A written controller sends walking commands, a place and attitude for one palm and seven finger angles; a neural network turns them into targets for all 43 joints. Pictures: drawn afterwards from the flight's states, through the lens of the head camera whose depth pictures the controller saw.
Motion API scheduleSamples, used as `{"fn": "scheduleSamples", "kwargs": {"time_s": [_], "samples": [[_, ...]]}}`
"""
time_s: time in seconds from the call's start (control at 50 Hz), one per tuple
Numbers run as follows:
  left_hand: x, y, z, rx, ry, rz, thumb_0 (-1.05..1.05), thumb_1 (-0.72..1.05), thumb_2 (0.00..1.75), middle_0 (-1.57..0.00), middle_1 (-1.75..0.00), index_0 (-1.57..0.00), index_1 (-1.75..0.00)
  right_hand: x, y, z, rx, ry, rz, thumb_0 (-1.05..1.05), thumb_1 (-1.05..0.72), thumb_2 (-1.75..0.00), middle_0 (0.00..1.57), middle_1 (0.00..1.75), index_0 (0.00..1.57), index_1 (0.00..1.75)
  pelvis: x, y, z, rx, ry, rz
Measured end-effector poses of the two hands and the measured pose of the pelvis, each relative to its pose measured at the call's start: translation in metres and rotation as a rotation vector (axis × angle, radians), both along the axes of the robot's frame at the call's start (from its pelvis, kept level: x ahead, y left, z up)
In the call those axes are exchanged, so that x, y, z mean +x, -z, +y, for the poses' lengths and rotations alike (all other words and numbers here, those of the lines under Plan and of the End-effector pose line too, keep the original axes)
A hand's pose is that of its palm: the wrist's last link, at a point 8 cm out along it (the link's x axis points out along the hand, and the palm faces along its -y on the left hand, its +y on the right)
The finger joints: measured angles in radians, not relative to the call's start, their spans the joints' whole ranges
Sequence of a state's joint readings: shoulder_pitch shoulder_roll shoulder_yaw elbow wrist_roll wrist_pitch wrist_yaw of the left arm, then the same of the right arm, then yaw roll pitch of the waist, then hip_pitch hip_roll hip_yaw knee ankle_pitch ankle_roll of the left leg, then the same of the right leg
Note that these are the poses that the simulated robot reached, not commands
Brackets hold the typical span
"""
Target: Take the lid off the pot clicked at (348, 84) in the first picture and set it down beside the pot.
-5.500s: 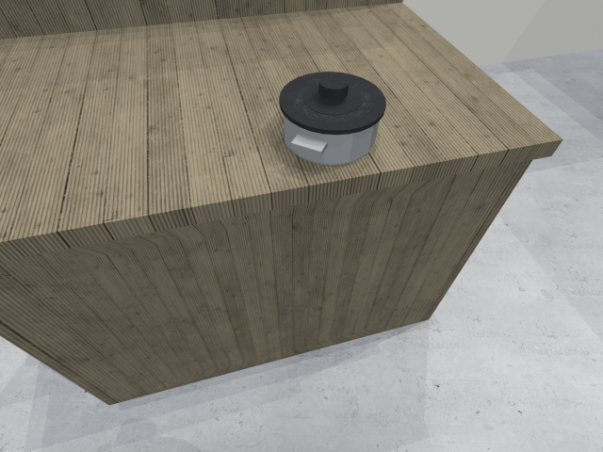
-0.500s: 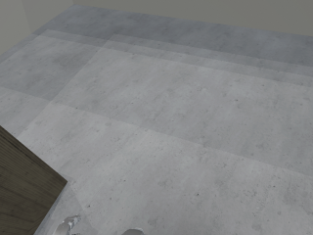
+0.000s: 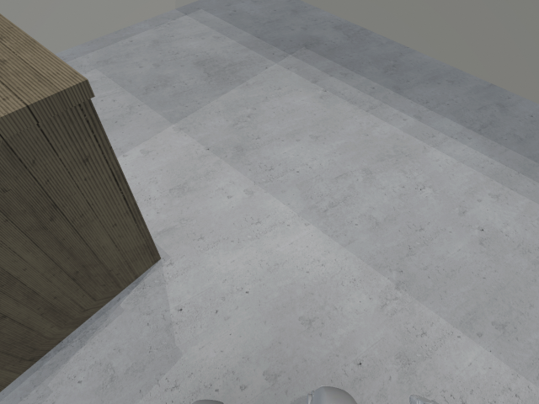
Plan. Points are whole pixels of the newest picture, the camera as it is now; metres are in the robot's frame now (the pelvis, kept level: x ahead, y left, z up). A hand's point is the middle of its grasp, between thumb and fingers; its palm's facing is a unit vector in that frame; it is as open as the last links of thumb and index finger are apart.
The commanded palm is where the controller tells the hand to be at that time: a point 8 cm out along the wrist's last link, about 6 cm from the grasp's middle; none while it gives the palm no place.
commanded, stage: turn to face it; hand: left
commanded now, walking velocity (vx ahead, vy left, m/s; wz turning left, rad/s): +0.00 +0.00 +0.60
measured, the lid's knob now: out of the picture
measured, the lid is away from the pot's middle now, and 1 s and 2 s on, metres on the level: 0.00 0.00 0.00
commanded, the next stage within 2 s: take the last steps up to it in 1.38 s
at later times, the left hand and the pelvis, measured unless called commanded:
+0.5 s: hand out of the picture +0.01 +0.19 -0.15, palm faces +0.31 -0.91 -0.26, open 7.4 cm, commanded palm none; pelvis +0.01 -0.03 +0.01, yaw +19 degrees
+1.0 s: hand out of the picture +0.01 +0.25 -0.14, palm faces +0.56 -0.78 -0.28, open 7.4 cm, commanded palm none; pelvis +0.03 +0.00 +0.01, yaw +36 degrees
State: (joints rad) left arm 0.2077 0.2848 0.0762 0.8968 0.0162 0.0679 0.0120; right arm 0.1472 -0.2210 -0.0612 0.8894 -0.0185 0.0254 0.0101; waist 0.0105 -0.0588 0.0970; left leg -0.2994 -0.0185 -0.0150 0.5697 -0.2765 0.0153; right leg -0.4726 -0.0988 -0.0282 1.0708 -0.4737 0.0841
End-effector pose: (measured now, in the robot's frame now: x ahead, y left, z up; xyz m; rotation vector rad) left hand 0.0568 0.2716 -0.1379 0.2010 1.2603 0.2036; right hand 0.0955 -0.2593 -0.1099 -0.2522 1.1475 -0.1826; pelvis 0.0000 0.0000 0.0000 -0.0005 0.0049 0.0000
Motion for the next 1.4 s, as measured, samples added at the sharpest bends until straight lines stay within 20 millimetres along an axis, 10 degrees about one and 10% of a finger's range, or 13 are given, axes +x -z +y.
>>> {"fn": "scheduleSamples", "kwargs": {"time_s": [0.22, 0.38, 0.68, 0.98, 1.14, 1.4], "samples": [[0.012, -0.028, -0.017, 0.073, -0.068, -0.152, 0.00, 0.91, 0.90, -0.20, -0.30, -0.20, -0.30, 0.023, 0.025, -0.014, 0.066, -0.087, 0.034, 0.01, -0.91, -0.90, 0.21, 0.30, 0.21, 0.30, 0.006, 0.004, -0.028, 0.008, -0.133, 0.004], [-0.029, -0.034, -0.041, 0.063, -0.178, -0.108, 0.00, 0.91, 0.90, -0.20, -0.30, -0.20, -0.30, 0.049, 0.023, -0.021, 0.065, -0.187, 0.075, 0.01, -0.91, -0.90, 0.20, 0.30, 0.20, 0.30, 0.008, -0.004, -0.036, 0.019, -0.248, -0.009], [-0.123, 0.013, -0.011, -0.041, -0.432, 0.046, 0.00, 0.91, 0.90, -0.20, -0.30, -0.20, -0.30, 0.106, 0.002, 0.069, -0.005, -0.437, 0.010, 0.01, -0.91, -0.90, 0.20, 0.30, 0.20, 0.30, 0.006, 0.005, 0.005, -0.011, -0.434, 0.009], [-0.084, -0.027, 0.017, 0.059, -0.533, -0.134, 0.00, 0.91, 0.90, -0.20, -0.30, -0.20, -0.30, 0.114, 0.007, 0.080, 0.004, -0.537, 0.116, 0.00, -0.91, -0.90, 0.21, 0.30, 0.21, 0.30, 0.025, -0.010, 0.003, -0.022, -0.615, 0.012], [-0.074, -0.039, -0.013, 0.132, -0.577, -0.185, 0.00, 0.91, 0.90, -0.20, -0.30, -0.20, -0.30, 0.149, 0.033, 0.064, 0.029, -0.590, 0.145, 0.01, -0.91, -0.90, 0.20, 0.30, 0.20, 0.30, 0.045, 0.000, -0.021, 0.006, -0.706, 0.009], [-0.158, -0.021, -0.094, -0.005, -0.793, -0.004, 0.00, 0.91, 0.90, -0.20, -0.30, -0.20, -0.30, 0.192, 0.018, 0.118, 0.023, -0.777, 0.130, 0.01, -0.91, -0.90, 0.20, 0.30, 0.20, 0.30, 0.047, -0.009, -0.018, 0.033, -0.817, 0.014]]}}
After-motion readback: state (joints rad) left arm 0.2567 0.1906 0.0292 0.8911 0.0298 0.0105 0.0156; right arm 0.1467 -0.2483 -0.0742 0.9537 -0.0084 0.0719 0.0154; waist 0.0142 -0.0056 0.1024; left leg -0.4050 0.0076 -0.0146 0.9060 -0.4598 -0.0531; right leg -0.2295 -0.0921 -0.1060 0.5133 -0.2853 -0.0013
